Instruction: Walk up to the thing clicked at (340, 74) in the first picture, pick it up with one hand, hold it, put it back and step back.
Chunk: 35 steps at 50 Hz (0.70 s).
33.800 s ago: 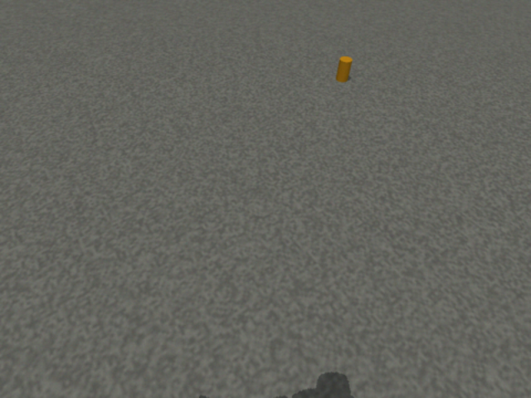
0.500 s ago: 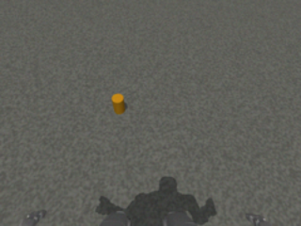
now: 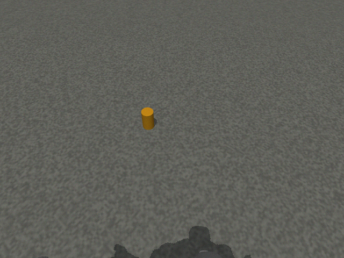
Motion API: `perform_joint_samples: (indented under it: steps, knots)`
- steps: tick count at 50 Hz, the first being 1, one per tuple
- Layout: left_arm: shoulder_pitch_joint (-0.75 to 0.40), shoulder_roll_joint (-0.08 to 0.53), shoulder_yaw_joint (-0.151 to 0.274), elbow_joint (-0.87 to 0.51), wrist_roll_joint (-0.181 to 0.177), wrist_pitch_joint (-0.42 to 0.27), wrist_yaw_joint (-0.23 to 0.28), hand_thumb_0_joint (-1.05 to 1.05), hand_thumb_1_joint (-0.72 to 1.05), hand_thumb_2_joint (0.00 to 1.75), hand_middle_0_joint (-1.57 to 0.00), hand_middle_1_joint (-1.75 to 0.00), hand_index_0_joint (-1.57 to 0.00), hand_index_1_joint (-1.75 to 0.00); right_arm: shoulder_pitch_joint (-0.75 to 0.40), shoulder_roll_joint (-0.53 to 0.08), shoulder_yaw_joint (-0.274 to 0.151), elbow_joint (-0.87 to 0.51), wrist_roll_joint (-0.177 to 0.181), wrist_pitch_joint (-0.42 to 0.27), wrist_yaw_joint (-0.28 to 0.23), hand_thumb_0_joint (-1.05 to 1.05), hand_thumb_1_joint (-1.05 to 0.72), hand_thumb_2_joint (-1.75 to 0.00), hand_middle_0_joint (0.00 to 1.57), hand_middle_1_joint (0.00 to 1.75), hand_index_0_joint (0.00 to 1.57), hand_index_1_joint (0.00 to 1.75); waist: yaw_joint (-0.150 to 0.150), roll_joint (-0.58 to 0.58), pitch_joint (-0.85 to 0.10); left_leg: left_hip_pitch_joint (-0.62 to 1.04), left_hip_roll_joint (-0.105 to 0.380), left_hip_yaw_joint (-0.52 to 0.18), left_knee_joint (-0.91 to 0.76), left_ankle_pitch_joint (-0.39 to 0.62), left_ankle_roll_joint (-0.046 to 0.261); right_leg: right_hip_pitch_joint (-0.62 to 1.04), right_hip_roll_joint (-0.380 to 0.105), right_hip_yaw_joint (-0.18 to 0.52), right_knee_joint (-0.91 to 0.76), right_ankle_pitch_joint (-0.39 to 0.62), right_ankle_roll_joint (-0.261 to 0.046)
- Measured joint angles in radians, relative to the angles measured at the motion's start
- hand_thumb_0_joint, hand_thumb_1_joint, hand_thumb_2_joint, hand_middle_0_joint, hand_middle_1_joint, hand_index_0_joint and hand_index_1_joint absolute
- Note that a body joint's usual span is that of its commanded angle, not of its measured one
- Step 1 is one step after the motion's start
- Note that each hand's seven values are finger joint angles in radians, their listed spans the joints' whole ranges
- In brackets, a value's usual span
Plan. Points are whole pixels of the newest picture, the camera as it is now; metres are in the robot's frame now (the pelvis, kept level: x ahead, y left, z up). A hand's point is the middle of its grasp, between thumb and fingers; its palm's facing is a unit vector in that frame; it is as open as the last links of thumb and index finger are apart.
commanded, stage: step back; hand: left
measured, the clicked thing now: (147, 118) +1.10 +0.19 -0.68
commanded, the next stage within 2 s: stand in 0.82 s
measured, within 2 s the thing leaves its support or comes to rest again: neither
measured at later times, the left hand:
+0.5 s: hand out of the picture +0.09 +0.26 -0.15, palm faces -0.03 -0.94 -0.34, open 7.4 cm
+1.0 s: hand out of the picture +0.14 +0.24 -0.13, palm faces -0.04 -0.94 -0.34, open 7.4 cm
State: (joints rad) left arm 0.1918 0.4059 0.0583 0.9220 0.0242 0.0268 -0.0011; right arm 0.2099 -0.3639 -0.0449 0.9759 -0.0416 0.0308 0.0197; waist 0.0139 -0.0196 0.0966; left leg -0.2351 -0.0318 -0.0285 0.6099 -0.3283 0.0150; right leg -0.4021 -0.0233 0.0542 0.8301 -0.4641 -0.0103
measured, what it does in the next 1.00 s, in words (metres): stands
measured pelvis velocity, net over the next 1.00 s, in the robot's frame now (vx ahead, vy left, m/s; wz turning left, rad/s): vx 0.02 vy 0.00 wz -0.03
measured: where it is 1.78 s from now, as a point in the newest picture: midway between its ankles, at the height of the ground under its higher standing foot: outside the picture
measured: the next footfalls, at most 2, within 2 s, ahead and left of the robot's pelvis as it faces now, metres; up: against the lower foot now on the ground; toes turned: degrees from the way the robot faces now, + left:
none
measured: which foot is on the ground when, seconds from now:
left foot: down 0.00-1.00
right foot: down 0.00-1.00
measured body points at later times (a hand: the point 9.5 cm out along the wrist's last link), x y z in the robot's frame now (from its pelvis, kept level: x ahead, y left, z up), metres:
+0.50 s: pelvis +0.01 +0.01 +0.01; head +0.02 +0.02 +0.46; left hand +0.09 +0.31 -0.12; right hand +0.06 -0.30 -0.12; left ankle +0.00 +0.12 -0.72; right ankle +0.03 -0.12 -0.72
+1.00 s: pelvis +0.02 +0.00 +0.02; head +0.03 +0.00 +0.47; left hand +0.14 +0.29 -0.10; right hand +0.12 -0.30 -0.11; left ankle +0.00 +0.12 -0.72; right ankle +0.03 -0.12 -0.72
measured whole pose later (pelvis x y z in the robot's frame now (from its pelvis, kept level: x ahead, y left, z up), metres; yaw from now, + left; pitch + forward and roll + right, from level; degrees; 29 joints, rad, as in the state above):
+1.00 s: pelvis +0.02 +0.00 +0.02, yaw -2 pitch -3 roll +0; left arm 0.05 0.34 0.00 1.09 0.00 -0.02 0.00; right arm 0.06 -0.34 -0.02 1.10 0.00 -0.01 0.01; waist 0.00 0.00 0.07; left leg -0.08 -0.01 0.00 0.36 -0.23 0.00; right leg -0.14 -0.01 0.02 0.39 -0.20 0.01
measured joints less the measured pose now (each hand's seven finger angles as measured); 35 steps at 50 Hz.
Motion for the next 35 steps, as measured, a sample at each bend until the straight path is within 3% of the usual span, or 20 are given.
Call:
perform_joint_samples:
  steps: [4, 7, 11, 14, 17, 20, 24, 35]
  knots:
    - [0.031, 0.004, 0.002, 0.038, -0.008, -0.014, -0.018, 0.00, 0.90, 0.90, -0.20, -0.30, -0.20, -0.30, -0.005, 0.018, 0.013, 0.006, -0.001, -0.015, 0.003, 0.01, -0.90, -0.90, 0.20, 0.30, 0.21, 0.30, -0.004, -0.002, -0.025, -0.005, 0.025, 0.010, -0.011, 0.016, -0.017, 0.083, 0.008, -0.028, -0.139, 0.043, -0.001]
    - [0.030, -0.025, 0.002, 0.068, 0.004, -0.029, -0.015, 0.00, 0.90, 0.90, -0.20, -0.30, -0.20, -0.30, -0.019, 0.009, 0.011, 0.006, 0.008, -0.010, 0.002, 0.01, -0.90, -0.90, 0.20, 0.30, 0.21, 0.30, -0.007, 0.047, -0.016, -0.014, 0.063, -0.012, 0.032, -0.011, -0.026, 0.142, 0.046, -0.054, -0.257, 0.216, 0.002]
    - [0.027, -0.053, -0.009, 0.078, 0.012, -0.042, -0.018, 0.01, 0.90, 0.90, -0.20, -0.30, -0.20, -0.30, -0.016, 0.001, 0.005, 0.019, 0.016, -0.009, 0.003, 0.01, -0.90, -0.90, 0.20, 0.30, 0.21, 0.30, 0.008, 0.048, -0.040, -0.051, 0.029, -0.029, 0.115, -0.132, -0.017, 0.130, 0.034, -0.058, -0.257, 0.188, -0.016]
    - [0.013, -0.067, -0.017, 0.074, 0.012, -0.046, -0.019, 0.01, 0.90, 0.90, -0.21, -0.30, -0.20, -0.30, -0.007, -0.015, -0.003, 0.030, 0.016, -0.024, 0.005, 0.01, -0.90, -0.90, 0.20, 0.30, 0.21, 0.30, 0.012, 0.045, -0.047, -0.031, 0.023, -0.001, 0.041, -0.096, -0.007, 0.120, 0.014, -0.060, -0.262, 0.208, -0.005]
    - [0.001, -0.064, -0.023, 0.079, 0.005, -0.038, -0.020, 0.01, 0.90, 0.90, -0.21, -0.30, -0.20, -0.30, -0.005, -0.012, -0.009, 0.049, 0.007, -0.034, -0.001, 0.01, -0.90, -0.90, 0.20, 0.30, 0.21, 0.30, 0.011, 0.022, -0.048, -0.006, 0.006, 0.018, -0.027, 0.033, 0.002, 0.108, -0.004, -0.040, -0.232, 0.181, 0.013]
    - [-0.001, -0.049, -0.025, 0.093, -0.003, -0.034, -0.022, 0.01, 0.90, 0.90, -0.20, -0.30, -0.20, -0.30, -0.008, 0.006, -0.001, 0.063, 0.004, -0.037, 0.000, 0.01, -0.90, -0.90, 0.20, 0.30, 0.21, 0.30, 0.002, 0.004, -0.056, 0.006, 0.010, 0.029, -0.046, 0.024, 0.009, 0.107, 0.010, -0.023, -0.216, 0.105, 0.000]
    - [-0.020, -0.034, -0.024, 0.112, -0.009, -0.048, -0.014, 0.01, 0.90, 0.90, -0.20, -0.30, -0.20, -0.30, -0.030, 0.024, 0.009, 0.073, 0.010, -0.042, -0.002, 0.01, -0.90, -0.90, 0.20, 0.30, 0.21, 0.30, -0.004, 0.001, -0.036, 0.028, 0.029, 0.032, -0.055, 0.014, -0.002, 0.155, 0.022, -0.031, -0.306, 0.236, 0.018]
    - [-0.101, -0.046, -0.039, 0.119, -0.015, -0.057, -0.002, 0.00, 0.90, 0.90, -0.20, -0.30, -0.20, -0.30, -0.107, 0.027, 0.013, 0.090, 0.025, -0.043, -0.013, 0.01, -0.90, -0.90, 0.20, 0.30, 0.21, 0.30, -0.009, 0.023, -0.035, 0.070, 0.026, 0.031, -0.104, 0.017, -0.004, 0.188, 0.018, -0.032, -0.332, 0.209, 0.023]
